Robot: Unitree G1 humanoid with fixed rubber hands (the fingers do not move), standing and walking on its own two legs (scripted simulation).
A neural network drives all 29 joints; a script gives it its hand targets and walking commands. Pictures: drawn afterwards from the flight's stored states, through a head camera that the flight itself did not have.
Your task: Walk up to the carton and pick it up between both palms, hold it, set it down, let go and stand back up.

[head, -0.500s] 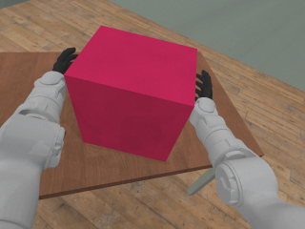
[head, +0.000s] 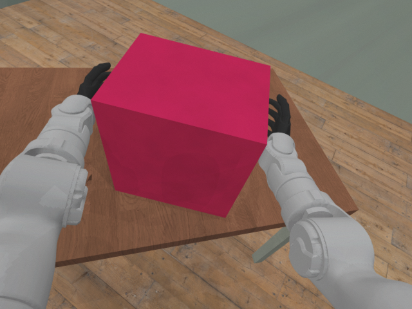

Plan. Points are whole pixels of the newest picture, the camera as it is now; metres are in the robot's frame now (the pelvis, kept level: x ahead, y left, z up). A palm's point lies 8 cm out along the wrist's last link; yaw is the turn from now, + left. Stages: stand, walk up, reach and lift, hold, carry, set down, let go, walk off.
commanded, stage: reach and lift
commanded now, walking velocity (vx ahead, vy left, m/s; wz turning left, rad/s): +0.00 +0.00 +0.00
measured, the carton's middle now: (186, 133) +0.48 -0.03 +0.04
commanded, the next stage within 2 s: none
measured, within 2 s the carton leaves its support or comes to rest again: leaves its support in 1.14 s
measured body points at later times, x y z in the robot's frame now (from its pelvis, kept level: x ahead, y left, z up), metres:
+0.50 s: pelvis +0.02 +0.00 +0.02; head +0.09 +0.04 +0.46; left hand +0.52 +0.14 +0.11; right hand +0.41 -0.21 +0.10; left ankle +0.00 +0.08 -0.73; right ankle +0.03 -0.14 -0.73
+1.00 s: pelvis +0.03 -0.01 +0.02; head +0.09 +0.04 +0.46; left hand +0.51 +0.15 +0.12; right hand +0.41 -0.21 +0.10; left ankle +0.00 +0.08 -0.73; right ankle +0.03 -0.14 -0.73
